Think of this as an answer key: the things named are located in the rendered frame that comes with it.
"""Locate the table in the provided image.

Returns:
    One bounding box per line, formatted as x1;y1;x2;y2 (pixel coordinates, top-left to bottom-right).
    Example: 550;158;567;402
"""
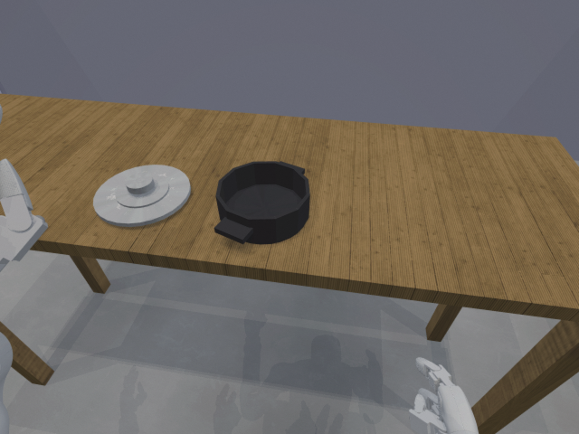
0;94;579;434

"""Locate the right robot hand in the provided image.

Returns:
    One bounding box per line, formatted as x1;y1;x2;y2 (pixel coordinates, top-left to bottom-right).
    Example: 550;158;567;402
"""
409;357;479;434

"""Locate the lid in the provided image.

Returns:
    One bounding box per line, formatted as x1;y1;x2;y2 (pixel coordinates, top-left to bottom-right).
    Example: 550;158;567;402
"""
93;165;191;227

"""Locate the pot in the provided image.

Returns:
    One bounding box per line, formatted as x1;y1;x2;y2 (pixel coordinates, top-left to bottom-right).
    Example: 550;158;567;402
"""
214;161;310;244

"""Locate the knob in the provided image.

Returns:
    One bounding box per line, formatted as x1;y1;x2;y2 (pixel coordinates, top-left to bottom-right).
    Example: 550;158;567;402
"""
125;173;155;194

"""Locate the left robot hand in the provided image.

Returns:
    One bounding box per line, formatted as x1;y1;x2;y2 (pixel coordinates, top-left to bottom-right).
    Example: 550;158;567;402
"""
0;105;48;272

